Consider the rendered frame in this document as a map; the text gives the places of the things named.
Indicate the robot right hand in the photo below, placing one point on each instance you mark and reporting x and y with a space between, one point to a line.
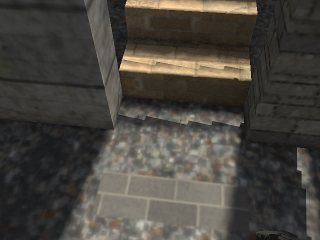
275 235

